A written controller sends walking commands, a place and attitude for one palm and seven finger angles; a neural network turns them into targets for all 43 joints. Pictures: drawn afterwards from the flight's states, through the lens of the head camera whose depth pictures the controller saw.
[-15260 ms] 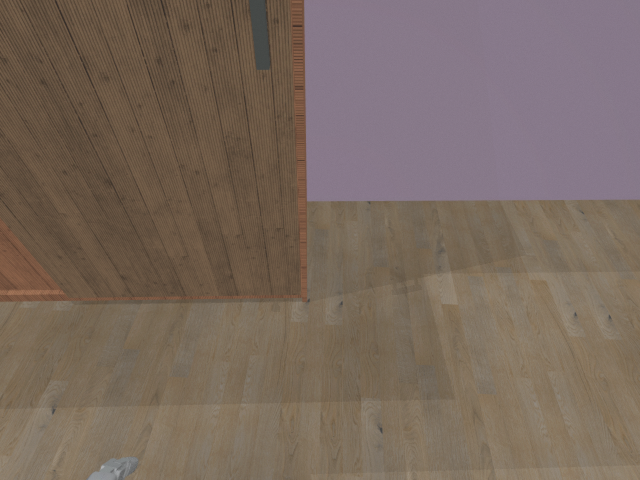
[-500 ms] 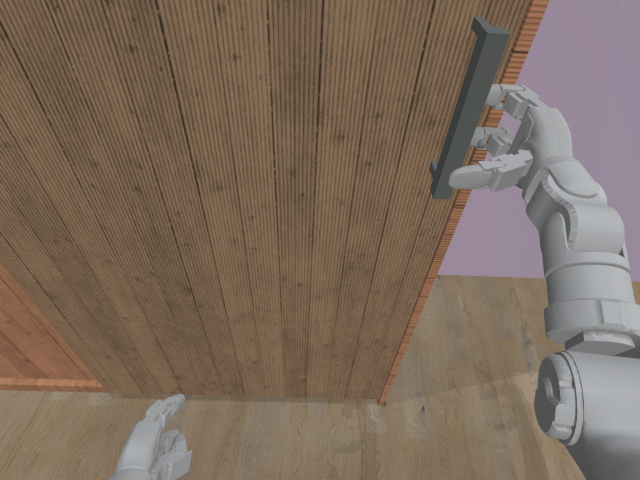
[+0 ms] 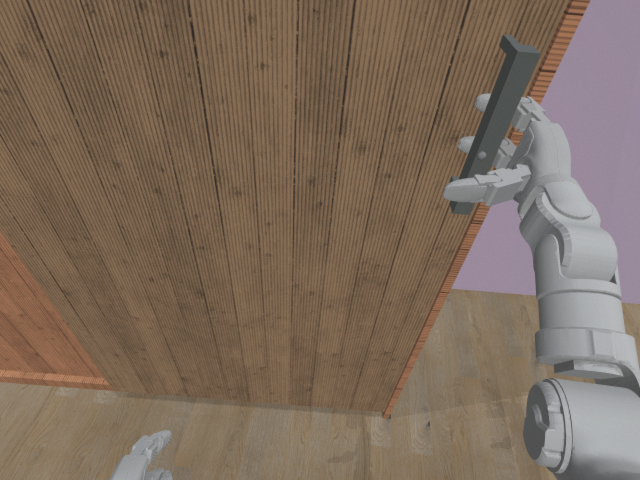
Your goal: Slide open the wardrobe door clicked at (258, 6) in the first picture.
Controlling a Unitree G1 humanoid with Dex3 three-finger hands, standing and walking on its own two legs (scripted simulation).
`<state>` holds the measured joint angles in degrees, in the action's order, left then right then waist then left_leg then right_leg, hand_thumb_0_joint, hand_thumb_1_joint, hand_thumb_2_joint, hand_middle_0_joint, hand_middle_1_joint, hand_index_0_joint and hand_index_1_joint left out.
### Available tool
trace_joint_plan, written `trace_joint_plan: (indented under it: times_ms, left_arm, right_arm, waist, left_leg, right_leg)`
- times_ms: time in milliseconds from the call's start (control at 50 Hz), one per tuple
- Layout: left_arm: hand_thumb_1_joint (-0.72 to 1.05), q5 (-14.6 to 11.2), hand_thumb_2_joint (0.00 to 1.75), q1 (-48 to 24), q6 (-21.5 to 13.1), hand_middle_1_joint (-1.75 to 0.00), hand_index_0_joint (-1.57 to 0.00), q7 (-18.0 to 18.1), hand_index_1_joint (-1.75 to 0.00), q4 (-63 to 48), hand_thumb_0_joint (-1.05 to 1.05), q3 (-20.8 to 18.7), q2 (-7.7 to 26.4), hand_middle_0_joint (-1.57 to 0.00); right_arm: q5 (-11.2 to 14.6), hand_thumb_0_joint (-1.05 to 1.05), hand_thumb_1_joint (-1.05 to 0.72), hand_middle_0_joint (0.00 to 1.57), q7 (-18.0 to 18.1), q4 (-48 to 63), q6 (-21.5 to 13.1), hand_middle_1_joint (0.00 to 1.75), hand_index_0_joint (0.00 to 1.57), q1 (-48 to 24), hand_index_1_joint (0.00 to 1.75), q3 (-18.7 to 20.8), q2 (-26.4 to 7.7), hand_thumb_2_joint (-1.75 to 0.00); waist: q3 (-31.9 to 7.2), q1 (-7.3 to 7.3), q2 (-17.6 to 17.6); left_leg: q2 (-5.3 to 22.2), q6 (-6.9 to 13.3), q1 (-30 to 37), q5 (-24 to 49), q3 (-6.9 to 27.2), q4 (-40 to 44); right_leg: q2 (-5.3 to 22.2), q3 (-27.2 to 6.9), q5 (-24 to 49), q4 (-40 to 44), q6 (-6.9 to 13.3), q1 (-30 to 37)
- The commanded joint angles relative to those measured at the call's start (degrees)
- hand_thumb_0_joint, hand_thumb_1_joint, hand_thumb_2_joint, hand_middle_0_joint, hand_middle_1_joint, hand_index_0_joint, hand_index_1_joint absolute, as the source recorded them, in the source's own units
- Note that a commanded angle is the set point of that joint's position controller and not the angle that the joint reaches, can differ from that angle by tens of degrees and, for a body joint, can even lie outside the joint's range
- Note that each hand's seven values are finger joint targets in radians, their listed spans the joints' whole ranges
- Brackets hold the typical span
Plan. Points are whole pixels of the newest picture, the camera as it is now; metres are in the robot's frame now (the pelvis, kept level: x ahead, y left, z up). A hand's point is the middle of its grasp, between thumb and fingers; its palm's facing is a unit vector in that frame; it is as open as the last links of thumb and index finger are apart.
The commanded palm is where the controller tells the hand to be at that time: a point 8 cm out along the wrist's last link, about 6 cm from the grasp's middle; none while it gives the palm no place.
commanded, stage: slide the fingers in behind the handle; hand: right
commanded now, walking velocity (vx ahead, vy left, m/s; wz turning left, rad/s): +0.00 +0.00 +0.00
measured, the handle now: (482, 132) +0.48 -0.15 +0.24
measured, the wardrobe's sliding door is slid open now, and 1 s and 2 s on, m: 0.00 0.00 0.00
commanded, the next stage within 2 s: grip the handle and tug to test in 0.58 s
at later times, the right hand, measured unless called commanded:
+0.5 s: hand (481, 155) +0.42 -0.14 +0.25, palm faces +0.02 +1.00 +0.00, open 14.4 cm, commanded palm +0.39 -0.18 +0.25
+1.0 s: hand (481, 154) +0.42 -0.14 +0.25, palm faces +0.02 +1.00 +0.01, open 11.9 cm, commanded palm +0.40 -0.18 +0.25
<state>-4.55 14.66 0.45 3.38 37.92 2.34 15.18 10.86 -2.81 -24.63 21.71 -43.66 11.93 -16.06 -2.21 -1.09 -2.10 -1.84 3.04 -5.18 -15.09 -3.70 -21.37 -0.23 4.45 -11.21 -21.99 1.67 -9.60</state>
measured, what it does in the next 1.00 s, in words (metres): stands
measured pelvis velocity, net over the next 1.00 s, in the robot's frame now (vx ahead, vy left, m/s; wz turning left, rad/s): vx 0.00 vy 0.00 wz -0.02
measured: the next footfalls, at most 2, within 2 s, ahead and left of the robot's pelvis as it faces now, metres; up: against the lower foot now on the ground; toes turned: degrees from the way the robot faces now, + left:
none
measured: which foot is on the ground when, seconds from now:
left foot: down 0.00-1.00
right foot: down 0.00-1.00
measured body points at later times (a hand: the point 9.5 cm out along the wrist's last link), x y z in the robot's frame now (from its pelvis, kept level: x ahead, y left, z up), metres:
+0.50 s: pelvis +0.01 +0.01 +0.00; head -0.01 +0.03 +0.45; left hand +0.18 +0.24 -0.10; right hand +0.41 -0.19 +0.25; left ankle -0.04 +0.08 -0.74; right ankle +0.01 -0.10 -0.74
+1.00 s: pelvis +0.00 +0.00 +0.00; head -0.02 +0.02 +0.45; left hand +0.16 +0.24 -0.10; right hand +0.41 -0.19 +0.25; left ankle -0.04 +0.08 -0.74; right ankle +0.01 -0.10 -0.74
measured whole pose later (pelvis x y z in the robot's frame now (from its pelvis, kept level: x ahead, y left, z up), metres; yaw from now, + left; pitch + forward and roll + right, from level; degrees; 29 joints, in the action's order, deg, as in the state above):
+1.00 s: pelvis +0.00 +0.00 +0.00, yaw -1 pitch -1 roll +0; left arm -4.2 11.8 1.4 3.7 37.5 3.0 14.5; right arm 11.2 -2.3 -26.5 22.7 -45.9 10.6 -15.5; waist -2.2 -0.6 -2.0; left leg -1.5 2.9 -5.1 -15.1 -4.6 -21.1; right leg -0.7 3.5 -11.0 -21.9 1.8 -10.0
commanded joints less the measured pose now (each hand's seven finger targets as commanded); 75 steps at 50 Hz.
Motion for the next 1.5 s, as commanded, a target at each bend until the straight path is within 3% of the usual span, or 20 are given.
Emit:
trace_joint_plan:
  times_ms: [0, 60, 100, 220, 280, 420, 520, 660, 760, 800, 880, 900, 1060, 1120, 1140, 1160, 1220, 1260, 1380, 1480]
  left_arm:
    - [0.9, -0.2, 0.9, -8.8, -2.7, -0.3, -0.2, 0.2, -0.3, -9.2, 0.0, -2.0, 6.1, -0.2]
    - [0.9, 0.0, 0.9, -9.3, -2.4, -0.3, -0.2, 0.3, -0.3, -9.3, 0.0, -1.9, 6.3, -0.2]
    - [0.9, 0.0, 0.9, -9.8, -2.4, -0.3, -0.2, 0.2, -0.3, -9.8, 0.0, -1.8, 5.9, -0.2]
    - [0.9, 0.0, 0.9, -10.2, -1.5, -0.3, -0.2, 0.2, -0.3, -9.8, 0.0, -1.9, 6.1, -0.2]
    - [0.9, -0.1, 0.9, -10.5, -1.2, -0.3, -0.2, 0.2, -0.3, -9.8, 0.0, -1.5, 5.7, -0.2]
    - [0.9, 0.0, 0.9, -10.5, -0.8, -0.3, -0.2, 0.3, -0.3, -9.7, 0.0, -1.8, 6.0, -0.2]
    - [0.9, -0.1, 0.9, -10.9, -1.1, -0.3, -0.2, 0.1, -0.3, -9.8, 0.0, -1.9, 5.6, -0.2]
    - [0.9, 0.1, 0.9, -10.4, -1.1, -0.3, -0.2, 0.5, -0.3, -9.2, 0.0, -1.7, 5.9, -0.2]
    - [0.9, 0.0, 0.9, -10.0, -1.1, -0.3, -0.2, 0.5, -0.3, -8.8, 0.0, -1.6, 5.8, -0.2]
    - [0.9, 0.0, 0.9, -9.7, -1.4, -0.3, -0.2, 0.5, -0.3, -8.7, 0.0, -1.6, 5.6, -0.2]
    - [0.9, 0.2, 0.9, -9.1, -1.5, -0.3, -0.2, 0.6, -0.3, -8.7, 0.0, -1.7, 5.9, -0.2]
    - [0.9, 0.2, 0.9, -9.3, -1.6, -0.3, -0.2, 0.6, -0.3, -8.9, 0.0, -1.7, 5.8, -0.2]
    - [0.9, 0.2, 0.9, -9.0, -1.8, -0.3, -0.2, 0.7, -0.3, -8.7, 0.0, -1.8, 6.1, -0.2]
    - [0.9, 0.3, 0.9, -8.9, -2.1, -0.3, -0.2, 0.6, -0.3, -9.2, 0.0, -1.8, 6.0, -0.2]
    - [0.9, 0.1, 0.9, -8.8, -1.9, -0.3, -0.2, 0.6, -0.3, -8.9, 0.0, -1.9, 6.1, -0.2]
    - [0.9, 0.1, 0.9, -8.7, -2.0, -0.3, -0.2, 0.6, -0.3, -8.8, 0.0, -1.7, 6.0, -0.2]
    - [0.9, 0.3, 0.9, -8.2, -2.1, -0.3, -0.2, 0.6, -0.3, -8.6, 0.0, -2.0, 6.4, -0.2]
    - [0.9, 0.2, 0.9, -8.5, -2.1, -0.3, -0.2, 0.6, -0.3, -8.8, 0.0, -1.9, 6.1, -0.2]
    - [0.9, 0.3, 0.9, -8.6, -2.3, -0.3, -0.2, 0.3, -0.3, -9.0, 0.0, -2.0, 5.9, -0.2]
    - [0.9, 0.3, 0.9, -8.6, -2.0, -0.3, -0.2, 0.6, -0.3, -8.5, 0.0, -1.9, 6.1, -0.2]
  right_arm:
    - [1.1, 0.0, 0.5, 0.3, -1.0, 15.3, -2.6, 1.2, 0.3, -29.4, 1.2, 0.4, -8.6, -0.3]
    - [1.4, 0.0, 0.5, 0.3, -1.0, 15.4, -2.8, 1.2, 0.3, -29.8, 1.2, 1.8, -10.2, -0.3]
    - [1.3, 0.0, 0.5, 0.3, -1.4, 17.1, -3.1, 1.2, 0.3, -30.4, 1.2, -0.2, -7.9, -0.3]
    - [1.1, 0.0, 0.5, 0.3, -1.5, 15.8, -3.3, 1.2, 0.3, -29.1, 1.2, 1.9, -10.8, -0.3]
    - [1.1, 0.0, 0.5, 0.3, -1.7, 16.0, -2.9, 1.2, 0.3, -30.6, 1.2, 0.1, -8.8, -0.3]
    - [1.3, 0.0, 0.5, 0.3, -1.8, 14.9, -2.4, 1.2, 0.3, -29.0, 1.2, 1.3, -9.8, -0.3]
    - [1.5, 0.0, 0.5, 0.3, -1.8, 17.1, -2.6, 1.2, 0.3, -29.0, 1.2, -2.2, -5.5, -0.3]
    - [1.4, 0.0, 0.5, 0.3, -1.7, 15.3, -2.2, 1.2, 0.3, -30.9, 1.2, -0.2, -8.1, -0.3]
    - [1.1, 0.0, 0.27, 0.32, -1.3, 13.6, -2.2, 1.23, 0.32, -31.5, 1.23, -0.6, -8.0, -0.4]
    - [1.1, 0.0, 0.17, 0.33, -1.2, 12.7, -2.3, 1.25, 0.33, -33.1, 1.25, -2.5, -5.6, -0.44]
    - [0.9, 0.0, -0.01, 0.35, -0.8, 12.4, -2.9, 1.27, 0.35, -32.7, 1.27, 0.2, -8.6, -0.52]
    - [1.0, 0.0, -0.06, 0.36, -1.0, 12.9, -3.2, 1.28, 0.36, -33.3, 1.28, -1.3, -6.9, -0.54]
    - [1.0, 0.0, -0.43, 0.4, -1.0, 10.5, -4.0, 1.33, 0.4, -32.0, 1.33, 0.5, -9.0, -0.7]
    - [1.0, 0.0, -0.57, 0.42, -0.9, 12.3, -4.5, 1.35, 0.42, -32.0, 1.35, -0.7, -7.5, -0.76]
    - [0.7, 0.0, -0.62, 0.42, -0.6, 11.1, -4.2, 1.36, 0.42, -31.3, 1.36, 0.9, -9.3, -0.78]
    - [0.7, 0.0, -0.67, 0.43, -0.7, 10.8, -4.0, 1.37, 0.43, -32.5, 1.37, -1.4, -7.0, -0.8]
    - [0.6, 0.0, -0.81, 0.44, -0.4, 10.8, -4.3, 1.39, 0.44, -31.9, 1.39, 0.9, -9.7, -0.86]
    - [0.5, 0.0, -0.9, 0.45, -0.6, 11.7, -4.1, 1.4, 0.45, -32.7, 1.4, -0.8, -7.5, -0.9]
    - [0.8, 0.0, -0.9, 0.45, -0.4, 13.8, -4.0, 1.4, 0.45, -30.9, 1.4, -1.9, -5.4, -0.9]
    - [0.5, 0.0, -0.9, 0.45, -0.1, 12.3, -3.2, 1.4, 0.45, -32.4, 1.4, -0.3, -7.7, -0.9]
  waist:
    - [-17.1, 0.94, 2.4]
    - [-17.6, 1.05, 4.0]
    - [-18.7, 0.96, 2.6]
    - [-19.0, 1.27, 3.7]
    - [-18.3, 0.77, 1.8]
    - [-18.4, 1.16, 4.4]
    - [-19.1, 0.74, 2.6]
    - [-18.2, 0.59, 4.8]
    - [-17.1, 0.45, 2.4]
    - [-16.1, -0.12, 1.6]
    - [-18.2, 0.52, 2.8]
    - [-18.3, 0.3, 2.4]
    - [-16.9, 0.49, 4.0]
    - [-17.9, 0.68, 2.2]
    - [-17.5, 0.83, 2.0]
    - [-16.5, 0.24, 2.0]
    - [-17.3, 0.74, 3.0]
    - [-17.8, 0.39, 1.6]
    - [-18.8, 0.64, 2.6]
    - [-17.2, 0.46, 4.5]
  left_leg:
    - [1.1, -1.3, -1.4, 23.8, 3.1, 1.6]
    - [1.4, -1.8, 0.4, 25.9, 3.5, 1.6]
    - [1.5, -1.6, 0.5, 27.9, 3.5, 0.9]
    - [1.8, -2.1, 1.7, 30.0, 3.7, 0.9]
    - [1.8, -1.8, 0.6, 30.0, 3.6, 0.8]
    - [1.8, -2.1, 1.0, 31.1, 3.4, 0.5]
    - [1.4, -1.8, -0.3, 30.6, 2.9, 0.2]
    - [1.5, -1.8, 0.3, 28.7, 3.0, 0.7]
    - [1.4, -1.5, -1.0, 26.3, 3.0, 1.2]
    - [1.2, -1.4, -2.7, 24.1, 2.9, 1.6]
    - [1.3, -1.3, -0.8, 24.8, 3.0, 1.4]
    - [1.3, -1.2, -1.0, 24.8, 2.9, 1.3]
    - [1.2, -1.3, -1.0, 23.1, 3.0, 2.0]
    - [1.0, -1.1, -1.2, 22.8, 2.8, 2.1]
    - [1.1, -1.0, -1.2, 22.4, 2.8, 2.1]
    - [1.0, -1.1, -2.2, 21.4, 2.7, 2.3]
    - [0.9, -1.0, -1.5, 21.2, 2.7, 2.5]
    - [1.1, -1.0, -1.4, 22.9, 2.9, 2.0]
    - [0.8, -0.9, -1.7, 23.5, 2.4, 1.6]
    - [1.0, -1.2, -1.1, 23.6, 2.8, 2.0]
  right_leg:
    - [0.0, -5.2, 17.5, -0.9, 1.9, 12.1]
    - [-0.3, -4.8, 17.5, -0.8, 2.2, 11.2]
    - [-0.4, -4.8, 19.3, -1.2, 2.1, 12.4]
    - [-0.6, -4.4, 19.4, -1.5, 2.2, 11.7]
    - [-0.7, -4.7, 19.7, -1.8, 2.1, 12.1]
    - [-0.7, -4.7, 20.4, -2.0, 2.3, 11.6]
    - [-0.5, -5.0, 22.6, -2.4, 2.1, 13.7]
    - [-0.6, -5.2, 20.0, -1.7, 2.2, 12.1]
    - [-0.5, -5.3, 18.9, -1.6, 2.0, 12.1]
    - [-0.4, -5.5, 17.4, -1.3, 2.0, 12.1]
    - [-0.4, -5.7, 18.2, -1.1, 2.0, 12.1]
    - [-0.4, -5.7, 18.6, -1.1, 1.9, 12.6]
    - [-0.1, -5.5, 16.7, -0.5, 2.0, 11.3]
    - [0.0, -5.5, 17.8, -0.5, 1.8, 12.6]
    - [0.1, -5.6, 17.5, -0.6, 1.8, 12.2]
    - [0.1, -5.7, 16.6, -0.3, 1.7, 11.9]
    - [0.2, -5.7, 16.9, -0.3, 1.7, 12.0]
    - [0.0, -5.5, 18.1, -0.7, 1.8, 12.4]
    - [0.3, -6.1, 20.2, -0.8, 1.4, 14.1]
    - [0.0, -5.5, 18.0, -0.5, 1.9, 11.9]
